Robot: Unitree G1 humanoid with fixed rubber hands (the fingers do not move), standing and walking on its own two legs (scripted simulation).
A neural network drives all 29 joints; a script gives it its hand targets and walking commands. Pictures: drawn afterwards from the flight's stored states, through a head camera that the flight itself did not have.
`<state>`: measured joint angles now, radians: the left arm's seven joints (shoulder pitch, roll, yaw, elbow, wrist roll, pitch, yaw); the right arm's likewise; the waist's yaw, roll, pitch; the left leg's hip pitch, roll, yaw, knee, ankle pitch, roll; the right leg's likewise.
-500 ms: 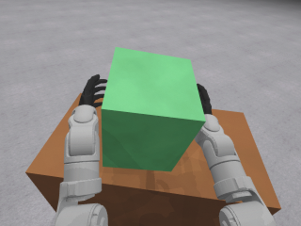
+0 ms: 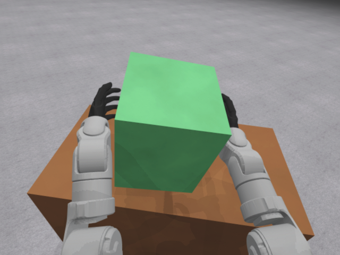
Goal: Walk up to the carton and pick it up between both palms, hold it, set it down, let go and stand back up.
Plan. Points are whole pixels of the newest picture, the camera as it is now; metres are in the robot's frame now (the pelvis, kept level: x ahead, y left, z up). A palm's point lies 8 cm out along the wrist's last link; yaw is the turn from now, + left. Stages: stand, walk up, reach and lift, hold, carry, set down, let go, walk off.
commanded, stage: hold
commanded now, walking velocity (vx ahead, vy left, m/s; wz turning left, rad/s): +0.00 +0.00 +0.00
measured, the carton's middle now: (163, 127) +0.38 +0.01 +0.14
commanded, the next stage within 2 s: none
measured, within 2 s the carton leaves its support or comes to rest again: neither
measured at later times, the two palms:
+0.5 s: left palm (100, 118) +0.36 +0.15 +0.18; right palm (228, 128) +0.35 -0.14 +0.16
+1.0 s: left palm (98, 117) +0.36 +0.16 +0.19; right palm (227, 127) +0.35 -0.13 +0.16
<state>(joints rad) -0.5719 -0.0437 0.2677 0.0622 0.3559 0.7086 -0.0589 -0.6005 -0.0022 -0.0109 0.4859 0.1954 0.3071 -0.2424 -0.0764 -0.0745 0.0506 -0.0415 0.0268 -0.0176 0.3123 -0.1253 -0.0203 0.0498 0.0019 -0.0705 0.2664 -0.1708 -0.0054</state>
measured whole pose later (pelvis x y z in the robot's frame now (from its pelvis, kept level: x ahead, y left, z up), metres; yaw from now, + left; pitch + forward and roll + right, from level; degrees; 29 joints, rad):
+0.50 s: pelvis +0.00 +0.00 +0.00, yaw +0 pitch -9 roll +0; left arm -0.58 -0.05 0.27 0.08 0.37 0.71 -0.06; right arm -0.60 -0.01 0.00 0.50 0.20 0.31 -0.24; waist -0.07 -0.07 0.06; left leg -0.02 0.03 -0.01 0.31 -0.13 -0.02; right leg 0.06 0.00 -0.06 0.27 -0.17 0.00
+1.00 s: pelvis +0.00 +0.00 +0.00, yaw +0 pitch -8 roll -1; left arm -0.58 -0.04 0.26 0.08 0.35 0.70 -0.05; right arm -0.60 -0.01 -0.01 0.49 0.20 0.31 -0.24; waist -0.07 -0.07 0.04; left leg -0.05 0.03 -0.01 0.32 -0.13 -0.02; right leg 0.05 0.00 -0.07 0.27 -0.17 0.00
